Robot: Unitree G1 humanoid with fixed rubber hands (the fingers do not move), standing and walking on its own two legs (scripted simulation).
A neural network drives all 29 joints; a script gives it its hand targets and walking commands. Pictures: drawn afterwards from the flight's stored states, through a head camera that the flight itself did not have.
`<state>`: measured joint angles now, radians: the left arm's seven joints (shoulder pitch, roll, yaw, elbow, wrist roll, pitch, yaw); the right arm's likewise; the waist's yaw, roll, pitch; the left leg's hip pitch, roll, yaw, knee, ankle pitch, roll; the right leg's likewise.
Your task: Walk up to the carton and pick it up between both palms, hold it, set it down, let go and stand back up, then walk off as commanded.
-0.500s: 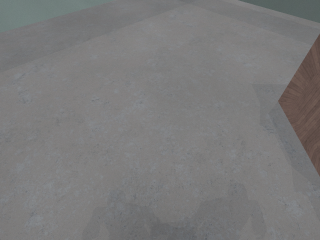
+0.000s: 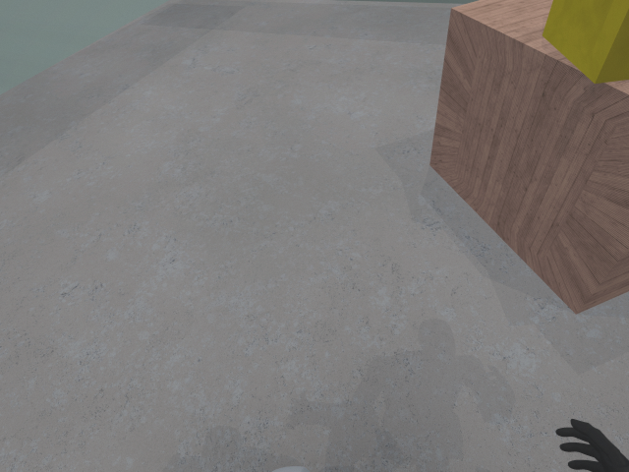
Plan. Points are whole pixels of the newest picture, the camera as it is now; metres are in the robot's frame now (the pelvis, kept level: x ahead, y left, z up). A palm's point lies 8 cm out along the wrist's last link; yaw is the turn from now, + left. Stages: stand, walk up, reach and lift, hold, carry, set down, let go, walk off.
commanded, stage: walk up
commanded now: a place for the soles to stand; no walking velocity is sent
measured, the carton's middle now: out of the picture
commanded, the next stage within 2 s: none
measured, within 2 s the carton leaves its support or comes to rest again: neither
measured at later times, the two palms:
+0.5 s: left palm (239, 238) +0.52 +0.21 -0.05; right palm out of the picture +0.08 -0.28 -0.05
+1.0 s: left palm (275, 180) +0.73 +0.18 -0.09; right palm (594, 272) +0.42 -0.37 -0.05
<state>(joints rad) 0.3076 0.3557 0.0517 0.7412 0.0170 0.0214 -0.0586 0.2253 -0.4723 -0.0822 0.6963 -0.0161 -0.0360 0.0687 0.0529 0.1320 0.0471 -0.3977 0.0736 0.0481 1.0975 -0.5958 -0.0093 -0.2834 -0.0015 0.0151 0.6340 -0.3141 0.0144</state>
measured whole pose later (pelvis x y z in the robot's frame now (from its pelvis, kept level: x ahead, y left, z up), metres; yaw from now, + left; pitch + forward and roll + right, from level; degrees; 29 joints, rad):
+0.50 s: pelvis +0.22 +0.02 +0.01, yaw -26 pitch -2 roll +0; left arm 0.20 0.46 0.07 0.58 0.02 0.04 -0.09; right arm 0.53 -0.46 -0.10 0.55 -0.04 -0.07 0.02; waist -0.10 -0.01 0.09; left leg -0.05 0.10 0.33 0.51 -0.41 -0.02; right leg -0.59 -0.10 -0.02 0.91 -0.21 -0.02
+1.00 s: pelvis +0.48 -0.03 -0.03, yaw -42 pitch -5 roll -1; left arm 0.43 0.44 0.03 0.57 0.03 0.00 0.02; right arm 0.26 -0.46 -0.08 0.37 -0.03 -0.02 0.07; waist 0.06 0.06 0.07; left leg -0.51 0.10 0.01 0.81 -0.23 -0.01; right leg -0.26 -0.03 0.16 0.86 -0.54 0.04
